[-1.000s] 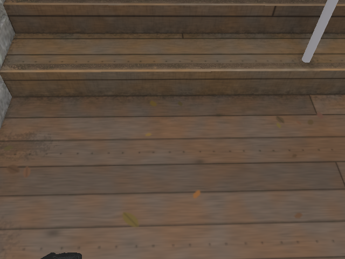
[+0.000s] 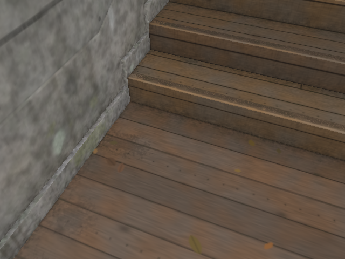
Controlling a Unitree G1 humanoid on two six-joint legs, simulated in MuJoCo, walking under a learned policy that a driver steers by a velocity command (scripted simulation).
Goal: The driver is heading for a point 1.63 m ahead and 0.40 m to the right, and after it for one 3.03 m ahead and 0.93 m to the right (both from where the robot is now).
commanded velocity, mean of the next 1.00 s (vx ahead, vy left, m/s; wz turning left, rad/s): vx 0.20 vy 0.00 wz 0.01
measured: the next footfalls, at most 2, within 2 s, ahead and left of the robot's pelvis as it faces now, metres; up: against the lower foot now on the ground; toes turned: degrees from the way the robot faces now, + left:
left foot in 1.14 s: +0.47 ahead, +0.07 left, +0.00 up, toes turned +2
right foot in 1.66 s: +0.76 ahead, -0.17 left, +0.00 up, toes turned -7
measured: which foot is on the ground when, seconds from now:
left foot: down 0.00-0.66, up 0.68-1.00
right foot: down 0.00-1.00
